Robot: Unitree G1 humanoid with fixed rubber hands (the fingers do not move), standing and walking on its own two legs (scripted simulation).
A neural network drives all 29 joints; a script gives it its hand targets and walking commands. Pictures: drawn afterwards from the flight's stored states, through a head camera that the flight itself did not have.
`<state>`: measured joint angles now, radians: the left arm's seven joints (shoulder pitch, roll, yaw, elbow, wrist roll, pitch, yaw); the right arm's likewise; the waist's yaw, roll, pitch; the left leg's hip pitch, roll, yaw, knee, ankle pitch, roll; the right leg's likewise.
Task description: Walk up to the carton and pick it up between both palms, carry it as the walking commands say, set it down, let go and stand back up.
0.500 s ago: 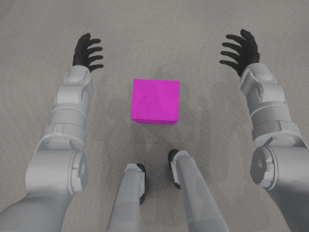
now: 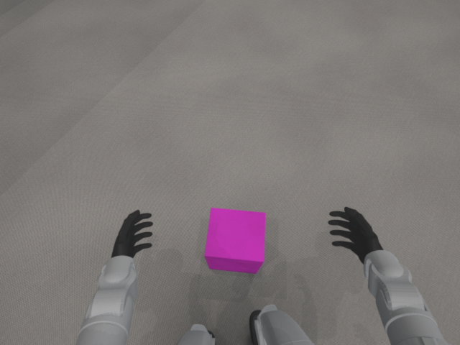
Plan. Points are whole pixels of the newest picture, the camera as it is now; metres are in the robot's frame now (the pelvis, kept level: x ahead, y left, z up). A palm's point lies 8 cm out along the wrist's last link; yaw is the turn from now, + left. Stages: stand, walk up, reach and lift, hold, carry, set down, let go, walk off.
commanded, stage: let go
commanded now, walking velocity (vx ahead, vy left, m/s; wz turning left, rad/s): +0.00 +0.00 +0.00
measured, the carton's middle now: (235, 243) +0.41 -0.04 -0.60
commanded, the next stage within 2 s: stand in 0.74 s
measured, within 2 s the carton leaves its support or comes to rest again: neither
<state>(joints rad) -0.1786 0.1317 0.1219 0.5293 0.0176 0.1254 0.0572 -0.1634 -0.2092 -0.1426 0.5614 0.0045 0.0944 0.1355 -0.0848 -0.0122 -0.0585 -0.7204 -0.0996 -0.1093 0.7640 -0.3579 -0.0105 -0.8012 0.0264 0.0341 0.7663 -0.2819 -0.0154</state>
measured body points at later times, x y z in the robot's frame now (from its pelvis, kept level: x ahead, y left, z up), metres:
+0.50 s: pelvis +0.02 +0.03 +0.03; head +0.05 +0.02 +0.48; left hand +0.19 +0.24 -0.06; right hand +0.20 -0.20 -0.06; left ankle +0.00 +0.12 -0.70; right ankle +0.04 -0.10 -0.70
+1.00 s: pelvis +0.04 +0.01 +0.03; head +0.03 +0.00 +0.48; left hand +0.17 +0.26 -0.07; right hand +0.19 -0.26 -0.06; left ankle +0.00 +0.12 -0.70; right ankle +0.04 -0.10 -0.70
